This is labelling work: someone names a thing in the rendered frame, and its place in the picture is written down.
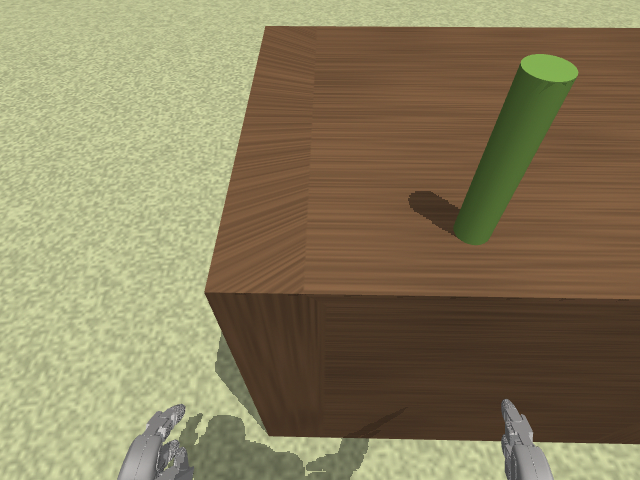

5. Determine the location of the right robot hand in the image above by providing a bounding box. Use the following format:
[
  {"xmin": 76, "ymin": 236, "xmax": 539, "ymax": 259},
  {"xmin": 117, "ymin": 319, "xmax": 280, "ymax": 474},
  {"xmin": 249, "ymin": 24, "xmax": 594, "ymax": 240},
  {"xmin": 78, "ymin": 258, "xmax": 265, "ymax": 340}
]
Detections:
[{"xmin": 501, "ymin": 399, "xmax": 554, "ymax": 480}]

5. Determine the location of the can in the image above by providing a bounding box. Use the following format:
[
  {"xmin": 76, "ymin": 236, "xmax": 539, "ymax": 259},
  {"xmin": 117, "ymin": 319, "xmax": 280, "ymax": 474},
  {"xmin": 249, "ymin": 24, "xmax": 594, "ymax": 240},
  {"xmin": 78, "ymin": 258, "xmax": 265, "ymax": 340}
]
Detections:
[{"xmin": 453, "ymin": 54, "xmax": 578, "ymax": 245}]

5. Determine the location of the left robot hand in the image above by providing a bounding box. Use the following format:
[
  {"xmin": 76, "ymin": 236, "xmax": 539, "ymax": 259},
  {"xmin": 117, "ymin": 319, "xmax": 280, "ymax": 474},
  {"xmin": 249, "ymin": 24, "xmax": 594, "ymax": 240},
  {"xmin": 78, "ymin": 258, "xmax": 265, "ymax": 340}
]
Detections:
[{"xmin": 117, "ymin": 404, "xmax": 194, "ymax": 480}]

